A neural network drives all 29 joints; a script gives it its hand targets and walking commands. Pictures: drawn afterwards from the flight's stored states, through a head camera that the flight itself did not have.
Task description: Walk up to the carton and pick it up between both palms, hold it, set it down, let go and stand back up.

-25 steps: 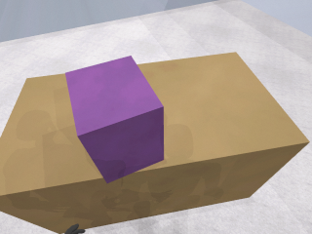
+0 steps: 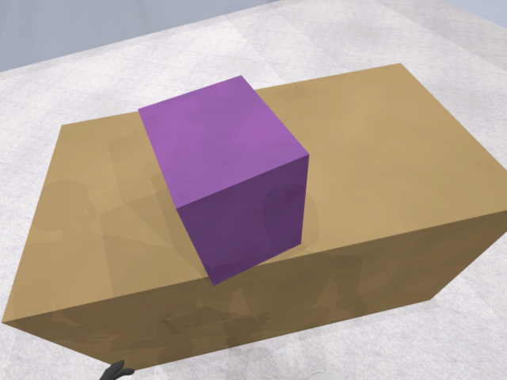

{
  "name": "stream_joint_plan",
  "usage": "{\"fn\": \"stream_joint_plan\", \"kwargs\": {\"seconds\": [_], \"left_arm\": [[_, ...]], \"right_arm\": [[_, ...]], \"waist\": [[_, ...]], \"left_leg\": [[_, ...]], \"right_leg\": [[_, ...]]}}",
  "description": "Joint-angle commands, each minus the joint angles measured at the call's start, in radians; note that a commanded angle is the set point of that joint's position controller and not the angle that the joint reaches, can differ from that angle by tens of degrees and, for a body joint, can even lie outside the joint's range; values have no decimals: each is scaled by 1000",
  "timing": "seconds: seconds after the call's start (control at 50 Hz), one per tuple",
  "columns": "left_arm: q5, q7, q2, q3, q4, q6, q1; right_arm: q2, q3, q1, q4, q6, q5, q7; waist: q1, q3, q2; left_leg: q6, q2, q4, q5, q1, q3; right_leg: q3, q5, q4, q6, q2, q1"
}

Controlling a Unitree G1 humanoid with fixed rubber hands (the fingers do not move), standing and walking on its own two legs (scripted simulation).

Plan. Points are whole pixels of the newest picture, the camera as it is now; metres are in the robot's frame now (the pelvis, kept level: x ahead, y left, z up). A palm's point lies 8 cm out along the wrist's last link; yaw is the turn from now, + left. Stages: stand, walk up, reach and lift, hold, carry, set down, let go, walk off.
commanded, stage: walk up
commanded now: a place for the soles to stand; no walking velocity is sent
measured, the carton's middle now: (226, 182) +0.46 +0.08 +0.01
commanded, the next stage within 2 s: none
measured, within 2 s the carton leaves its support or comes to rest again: neither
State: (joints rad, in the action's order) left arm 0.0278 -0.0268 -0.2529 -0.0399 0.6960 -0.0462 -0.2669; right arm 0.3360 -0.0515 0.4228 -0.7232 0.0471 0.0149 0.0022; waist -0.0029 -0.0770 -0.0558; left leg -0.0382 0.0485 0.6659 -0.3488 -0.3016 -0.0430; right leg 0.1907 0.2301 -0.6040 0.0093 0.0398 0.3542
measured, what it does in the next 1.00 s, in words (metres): steps on the spot: left foot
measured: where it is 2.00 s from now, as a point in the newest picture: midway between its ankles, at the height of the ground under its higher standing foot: outside the picture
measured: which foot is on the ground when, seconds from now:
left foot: up 0.00-0.00, down 0.02-1.00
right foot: down 0.00-1.00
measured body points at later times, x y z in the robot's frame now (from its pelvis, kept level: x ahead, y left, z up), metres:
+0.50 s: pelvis +0.01 +0.04 +0.00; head +0.02 +0.05 +0.45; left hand +0.09 +0.31 -0.12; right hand +0.12 -0.22 -0.10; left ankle +0.01 +0.16 -0.73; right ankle +0.01 -0.10 -0.73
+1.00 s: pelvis +0.01 +0.01 -0.01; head +0.03 +0.03 +0.44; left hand +0.07 +0.30 -0.12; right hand +0.15 -0.25 -0.10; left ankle +0.01 +0.16 -0.73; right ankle +0.01 -0.10 -0.73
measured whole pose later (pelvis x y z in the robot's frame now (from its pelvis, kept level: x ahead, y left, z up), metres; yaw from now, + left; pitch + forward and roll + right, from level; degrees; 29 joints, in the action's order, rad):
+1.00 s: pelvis +0.01 +0.01 -0.01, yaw +12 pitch -1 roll -1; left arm 0.02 0.02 -0.31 -0.01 0.71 -0.06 -0.21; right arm 0.29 -0.03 0.38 -0.58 0.01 0.01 -0.02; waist -0.01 -0.06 0.01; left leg -0.05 -0.04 0.67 -0.31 -0.35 -0.22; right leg -0.12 0.37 -0.65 -0.01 -0.03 0.27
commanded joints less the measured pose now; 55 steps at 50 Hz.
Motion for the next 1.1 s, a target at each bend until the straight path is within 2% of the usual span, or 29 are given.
{"fn": "stream_joint_plan", "kwargs": {"seconds": [0.0, 0.02, 0.04, 0.06, 0.1, 0.12, 0.16, 0.2, 0.24, 0.28, 0.32, 0.5, 0.62, 0.66, 0.74, 0.8, 0.84, 0.88, 0.94, 1.02, 1.08], "left_arm": [[-31, 21, -79, -15, -82, -2, -22], [-19, 15, -93, -21, -69, -3, -60], [-9, 15, -107, -27, -55, -2, -52], [-5, 19, -124, -33, -52, 4, -24], [-14, 24, -131, -37, -55, 24, 34], [-13, 25, -121, -34, -58, 30, 50], [-7, 22, -112, -25, -60, 36, 60], [2, 16, -128, -22, -55, 41, 66], [7, 15, -148, -22, -37, 39, 66], [3, 20, -128, -12, -27, 32, 75], [4, 24, -115, -3, -29, 31, 68], [-11, 34, -156, -5, -24, 37, 65], [-19, 35, -198, -16, -37, 30, 74], [-19, 35, -205, -16, -44, 25, 91], [-14, 38, -200, -16, -62, 16, 94], [-8, 40, -188, -14, -73, 10, 88], [-6, 41, -180, -13, -77, 8, 71], [-4, 41, -177, -13, -78, 9, 58], [-3, 39, -194, -19, -75, 17, 49], [-8, 36, -224, -24, -76, 18, 64], [-10, 36, -226, -22, -82, 9, 84]], "right_arm": [[194, -54, 67, 88, -60, 19, -30], [216, -60, -8, 102, -61, 10, -31], [223, -62, -63, 109, -61, 2, -28], [183, -48, -91, 107, -64, -5, -22], [147, -34, -76, 114, -67, -1, -14], [142, -33, -47, 111, -69, -3, -10], [142, -37, -6, 107, -68, -10, -7], [120, -30, 42, 114, -71, -20, -7], [91, -20, 66, 132, -76, -21, -10], [92, -22, 59, 141, -76, -18, -18], [110, -29, 42, 159, -72, -13, -21], [93, -30, -4, 209, -62, -4, -22], [68, -26, -4, 221, -60, -1, -24], [64, -26, -3, 223, -62, -1, -26], [90, -33, -5, 224, -68, 0, -29], [118, -40, -15, 227, -68, -1, -31], [134, -44, -30, 230, -66, -2, -32], [132, -43, -37, 234, -63, -1, -33], [115, -38, -38, 237, -60, 0, -30], [88, -33, -14, 240, -58, -2, -30], [84, -35, -8, 243, -57, -3, -30]], "waist": [[9, 21, -21], [-17, -31, -17], [-36, -63, -58], [-42, -99, -64], [-21, -84, -102], [-10, -54, -125], [1, 1, -154], [13, 87, -138], [20, 148, -111], [18, 149, -67], [13, 149, -31], [9, 56, 42], [10, 54, 133], [13, 52, 142], [5, 75, 121], [-5, 82, 53], [-13, 80, 9], [-19, 84, -19], [-21, 98, -7], [-9, 115, 65], [-3, 87, 99]], "left_leg": [[119, 194, -379, -202, 23, -348], [186, 299, -431, -272, -128, -454], [223, 309, -452, -300, -230, -485], [201, 250, -436, -233, -250, -416], [135, 143, -354, 39, -173, -256], [119, 119, -320, 133, -120, -227], [111, 103, -260, 235, -20, -213], [95, 87, -221, 287, 30, -202], [86, 69, -228, 254, 26, -195], [88, 78, -261, 189, 34, -227], [101, 84, -249, 187, 40, -244], [81, 3, -174, 185, -53, -183], [60, -58, -53, 187, -16, -117], [59, -59, -45, 196, -5, -108], [70, -41, -50, 261, -8, -157], [93, -8, -99, 256, -65, -246], [107, 8, -143, 203, -117, -303], [109, 6, -164, 157, -149, -323], [86, -28, -122, 158, -154, -276], [59, -75, 19, 244, -66, -148], [59, -73, 37, 242, -31, -134]], "right_leg": [[-70, 248, -186, 0, 34, 151], [-80, 289, -248, 14, 0, 75], [-84, 240, -249, 9, -45, 7], [-88, 188, -200, 8, -64, -24], [-109, 116, -71, 4, -55, -49], [-126, 83, -27, 2, -53, -64], [-149, 29, 94, -3, -55, -95], [-119, -73, 137, -17, -80, -162], [-108, -127, 80, -32, -100, -213], [-146, -41, 63, -22, -83, -182], [-157, -16, 83, -19, -86, -168], [-153, -58, 107, -43, -134, -153], [-114, 25, 173, -97, -201, -91], [-129, 40, 172, -107, -211, -74], [-182, 14, 110, -92, -186, -96], [-209, -1, 36, -67, -148, -145], [-211, 5, 6, -54, -126, -182], [-201, 19, 7, -54, -119, -213], [-187, 17, 44, -71, -143, -234], [-171, -12, 106, -121, -232, -170], [-202, 6, 114, -131, -243, -104]]}}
